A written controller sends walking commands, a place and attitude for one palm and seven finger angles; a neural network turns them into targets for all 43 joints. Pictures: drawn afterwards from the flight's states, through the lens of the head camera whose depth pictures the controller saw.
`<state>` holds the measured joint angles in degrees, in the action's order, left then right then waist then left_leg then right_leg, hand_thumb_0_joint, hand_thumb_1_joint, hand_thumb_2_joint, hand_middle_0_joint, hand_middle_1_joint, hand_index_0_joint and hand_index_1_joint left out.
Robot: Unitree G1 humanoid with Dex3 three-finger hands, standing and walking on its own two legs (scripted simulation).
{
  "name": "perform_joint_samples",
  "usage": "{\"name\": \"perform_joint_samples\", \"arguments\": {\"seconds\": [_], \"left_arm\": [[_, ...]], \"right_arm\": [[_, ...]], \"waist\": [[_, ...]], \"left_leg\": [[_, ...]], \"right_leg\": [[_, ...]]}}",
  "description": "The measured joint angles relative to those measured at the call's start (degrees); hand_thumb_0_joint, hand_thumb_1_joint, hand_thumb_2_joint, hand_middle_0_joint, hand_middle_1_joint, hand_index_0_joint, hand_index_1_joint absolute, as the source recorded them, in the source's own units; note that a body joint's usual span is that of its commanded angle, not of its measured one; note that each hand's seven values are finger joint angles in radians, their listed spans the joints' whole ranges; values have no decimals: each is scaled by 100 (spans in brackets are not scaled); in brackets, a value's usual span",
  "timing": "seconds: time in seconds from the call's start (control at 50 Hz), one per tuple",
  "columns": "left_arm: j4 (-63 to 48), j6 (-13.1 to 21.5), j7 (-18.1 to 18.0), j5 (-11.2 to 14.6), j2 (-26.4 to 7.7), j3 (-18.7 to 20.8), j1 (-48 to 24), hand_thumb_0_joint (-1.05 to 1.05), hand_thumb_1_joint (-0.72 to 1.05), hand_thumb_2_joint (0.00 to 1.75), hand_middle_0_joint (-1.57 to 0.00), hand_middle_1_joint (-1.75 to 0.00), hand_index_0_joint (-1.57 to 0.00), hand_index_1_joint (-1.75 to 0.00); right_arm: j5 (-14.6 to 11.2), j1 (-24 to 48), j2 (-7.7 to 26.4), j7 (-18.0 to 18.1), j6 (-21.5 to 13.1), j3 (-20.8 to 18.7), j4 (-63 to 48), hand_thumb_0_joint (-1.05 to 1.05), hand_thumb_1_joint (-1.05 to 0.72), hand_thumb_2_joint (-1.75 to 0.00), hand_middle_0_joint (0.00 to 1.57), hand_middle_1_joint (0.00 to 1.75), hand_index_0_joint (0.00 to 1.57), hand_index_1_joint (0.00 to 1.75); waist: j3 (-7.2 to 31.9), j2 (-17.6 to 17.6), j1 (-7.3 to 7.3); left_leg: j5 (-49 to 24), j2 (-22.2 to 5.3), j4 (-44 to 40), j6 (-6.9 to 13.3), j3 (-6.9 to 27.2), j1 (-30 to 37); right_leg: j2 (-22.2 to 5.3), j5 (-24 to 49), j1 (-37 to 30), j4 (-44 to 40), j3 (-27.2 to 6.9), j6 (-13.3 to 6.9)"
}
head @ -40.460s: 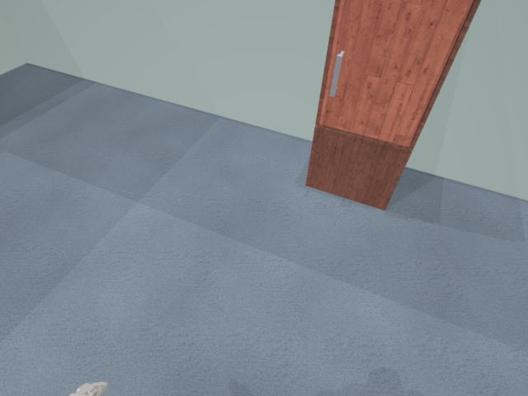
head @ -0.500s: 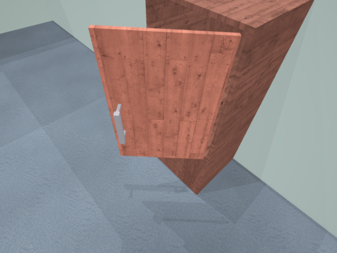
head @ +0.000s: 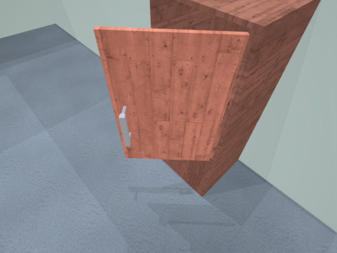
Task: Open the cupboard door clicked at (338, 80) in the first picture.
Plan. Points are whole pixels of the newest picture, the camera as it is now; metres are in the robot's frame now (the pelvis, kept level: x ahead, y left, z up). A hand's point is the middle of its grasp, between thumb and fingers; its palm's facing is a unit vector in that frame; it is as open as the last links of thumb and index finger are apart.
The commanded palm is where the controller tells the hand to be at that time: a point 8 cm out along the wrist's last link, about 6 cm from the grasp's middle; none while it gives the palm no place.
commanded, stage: look again from close up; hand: left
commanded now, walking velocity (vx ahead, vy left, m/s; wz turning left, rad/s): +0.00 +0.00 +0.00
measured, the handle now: (126, 127) +0.54 +0.18 -0.09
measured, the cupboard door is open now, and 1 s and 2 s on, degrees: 45 45 45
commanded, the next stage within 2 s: raise the hand with hooked fingers in 0.08 s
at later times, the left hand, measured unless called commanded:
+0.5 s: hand (94, 216) +0.21 +0.19 -0.02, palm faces +0.07 -1.00 -0.02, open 8.0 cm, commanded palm +0.13 +0.25 -0.07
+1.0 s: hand (88, 219) +0.21 +0.22 -0.08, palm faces +0.05 -1.00 +0.01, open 11.0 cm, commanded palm +0.18 +0.27 -0.07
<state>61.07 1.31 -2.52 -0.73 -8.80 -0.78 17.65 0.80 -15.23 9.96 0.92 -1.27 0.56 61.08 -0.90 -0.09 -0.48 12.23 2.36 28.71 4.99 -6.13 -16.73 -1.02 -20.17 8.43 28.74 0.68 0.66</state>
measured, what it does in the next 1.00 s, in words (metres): lowers itself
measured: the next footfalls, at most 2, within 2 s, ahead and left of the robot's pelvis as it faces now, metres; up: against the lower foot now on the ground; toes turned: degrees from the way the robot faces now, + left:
none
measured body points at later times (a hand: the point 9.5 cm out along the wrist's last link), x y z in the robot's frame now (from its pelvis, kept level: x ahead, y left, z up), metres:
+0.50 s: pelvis -0.02 -0.02 -0.06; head +0.00 +0.00 +0.39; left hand +0.20 +0.24 -0.02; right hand +0.18 -0.26 -0.11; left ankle +0.04 +0.06 -0.73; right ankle -0.01 -0.11 -0.73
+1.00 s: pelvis -0.01 -0.02 -0.10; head +0.07 -0.01 +0.34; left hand +0.21 +0.27 -0.08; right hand +0.16 -0.24 -0.19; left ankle +0.04 +0.06 -0.73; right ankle -0.01 -0.11 -0.73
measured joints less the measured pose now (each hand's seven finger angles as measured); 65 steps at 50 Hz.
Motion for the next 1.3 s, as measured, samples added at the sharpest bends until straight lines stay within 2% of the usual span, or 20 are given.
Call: {"name": "perform_joint_samples", "arguments": {"seconds": [0.2, 0.24, 0.28, 0.32, 0.36, 0.4, 0.46, 0.52, 0.58, 0.64, 0.72, 0.8, 0.84, 0.9, 0.96, 1.0, 1.06, 1.14, 1.22, 1.3], "left_arm": [[-26, -26, -1, -25, -189, 9, -137, 0, 91, 90, -20, -30, -20, -30], [-2168, -602, -42, 355, -188, 255, 495, 1, 91, 90, -20, -30, -20, -30], [-3887, -253, -267, 554, -265, 283, 867, 2, 90, 89, -20, -31, -20, -31], [-4898, 43, -344, 786, -274, 318, 784, 2, 88, 89, -20, -32, -20, -32], [-5227, 633, -163, 914, -252, 468, 382, 1, 86, 88, -20, -34, -20, -34], [-5029, 1344, 223, 1078, -197, 694, -64, 1, 82, 86, -20, -36, -20, -36], [-4704, 2430, 1122, 1392, -301, 1009, -327, 1, 77, 84, -20, -39, -21, -39], [-4384, 3017, 2018, 1573, -475, 1179, -247, 0, 70, 81, -21, -43, -21, -43], [-4204, 2813, 2425, 1722, -527, 1263, 114, 0, 64, 78, -22, -47, -22, -48], [-4552, 2690, 2320, 1817, -485, 1339, 607, 1, 57, 76, -22, -52, -23, -52], [-5603, 3200, 2014, 1858, -536, 1373, 908, 2, 47, 72, -23, -58, -23, -58], [-5888, 3428, 2264, 1915, -726, 1396, 349, 1, 38, 68, -23, -64, -23, -64], [-5636, 3049, 2546, 1954, -868, 1419, -63, 1, 33, 66, -23, -67, -24, -67], [-5154, 2068, 2874, 2079, -993, 1492, -449, 1, 26, 63, -24, -71, -25, -71], [-5026, 1513, 2804, 2179, -947, 1688, -367, 1, 19, 60, -25, -76, -25, -76], [-5143, 1608, 2590, 2201, -866, 1835, -188, 1, 15, 58, -25, -79, -26, -79], [-5336, 2144, 2296, 2159, -782, 1952, 12, 1, 8, 55, -26, -83, -26, -83], [-5147, 2659, 2367, 2079, -858, 1927, -106, 0, -1, 51, -26, -89, -26, -89], [-4807, 2501, 2670, 2095, -940, 1803, -363, 0, -11, 47, -27, -95, -27, -95], [-4988, 2363, 2656, 2065, -977, 1776, -380, 0, -20, 43, -27, -101, -28, -101]], "right_arm": [[-27, 301, 86, 4, -25, -4, -45, 1, -91, -90, 20, 30, 20, 30], [-168, 39, 118, 73, -285, 9, -641, 1, -91, -90, 20, 30, 20, 30], [-246, -149, 144, 191, -822, 29, -980, 1, -91, -90, 20, 30, 20, 30], [-261, -183, 208, 182, -1063, -1, -1352, 1, -91, -90, 20, 30, 20, 30], [-224, -66, 293, 153, -1172, -22, -1707, 1, -91, -90, 20, 30, 20, 30], [-175, 121, 387, 114, -1165, -41, -1954, 1, -91, -90, 20, 30, 20, 30], [-132, 404, 375, 18, -1129, -104, -2271, 1, -91, -90, 21, 30, 20, 30], [-202, 570, 404, -69, -1107, -180, -2696, 1, -91, -90, 21, 30, 20, 30], [-255, 621, 516, -61, -1093, -244, -3071, 1, -91, -90, 21, 30, 20, 30], [-222, 617, 577, 21, -1134, -286, -3230, 1, -91, -90, 20, 30, 20, 30], [-122, 633, 515, 153, -1243, -203, -3040, 1, -91, -90, 20, 30, 20, 30], [-139, 735, 407, 197, -1247, 18, -2808, 1, -91, -90, 20, 30, 20, 30], [-216, 749, 306, 223, -1162, 115, -2777, 1, -91, -90, 20, 30, 20, 30], [-317, 641, 171, 254, -985, 201, -2833, 1, -91, -90, 21, 30, 20, 30], [-324, 395, 108, 258, -883, 193, -2898, 1, -90, -90, 21, 30, 20, 30], [-288, 223, 116, 242, -888, 121, -2888, 1, -90, -90, 21, 30, 20, 30], [-232, 63, 227, 195, -924, -9, -2812, 1, -90, -90, 21, 30, 20, 30], [-223, 56, 478, 165, -931, -96, -2734, 1, -90, -90, 21, 30, 20, 30], [-286, 182, 625, 205, -946, -121, -2790, 1, -91, -90, 21, 30, 20, 30], [-281, 241, 582, 209, -1001, -115, -2909, 1, -91, -90, 20, 30, 20, 30]], "waist": [[-42, -150, 34], [-25, -181, 5], [89, -245, 56], [205, -197, -29], [308, -136, -159], [542, -2, -225], [902, -81, -174], [956, -226, -120], [961, -268, -33], [936, -227, 101], [927, -125, 289], [974, 131, 292], [980, 211, 244], [956, 274, 128], [1010, 251, 20], [1057, 206, 1], [1092, 173, 4], [1133, 188, 7], [1051, 191, -25], [1014, 125, -48]], "left_leg": [[-7, -42, -72, 12, -35, 39], [17, -3, 3, -2, 3, -74], [-49, 107, -99, -36, -13, -78], [-79, 209, -29, -25, 57, -194], [52, 277, 415, -31, 126, -584], [286, 204, 1060, -47, 190, -1214], [669, 17, 2034, -114, 147, -2230], [986, -119, 2902, -85, 202, -3028], [1235, -194, 3560, -145, 325, -3661], [1426, -252, 4025, -182, 484, -4089], [1589, -291, 4417, -234, 691, -4435], [1654, -298, 4668, -244, 821, -4753], [1654, -313, 4695, -240, 792, -4844], [1624, -337, 4566, -214, 684, -4791], [1591, -362, 4331, -186, 549, -4625], [1585, -375, 4208, -170, 480, -4514], [1597, -359, 4147, -135, 449, -4441], [1639, -311, 4311, -73, 477, -4628], [1648, -294, 4445, -21, 484, -4787], [1592, -298, 4367, 2, 453, -4746]], "right_leg": [[39, 107, -96, -234, -43, 29], [4, 57, 91, 18, 20, -35], [-78, -35, 441, 608, 27, -141], [-87, -114, 740, 828, 88, -186], [-62, -30, 1106, 893, 138, -236], [-9, -153, 1656, 1404, 214, -213], [128, -519, 2647, 2289, 204, -253], [232, -822, 3384, 3061, 297, -359], [287, -1065, 3930, 3613, 445, -434], [345, -1232, 4252, 3939, 614, -491], [403, -1369, 4467, 4163, 824, -544], [422, -1428, 4704, 4317, 958, -551], [428, -1425, 4813, 4358, 931, -543], [437, -1373, 4822, 4277, 817, -511], [453, -1302, 4728, 4087, 667, -447], [466, -1268, 4649, 3974, 589, -422], [455, -1263, 4575, 3902, 554, -397], [405, -1325, 4719, 4044, 597, -357], [381, -1334, 4855, 4158, 616, -316], [382, -1255, 4821, 4069, 581, -281]]}}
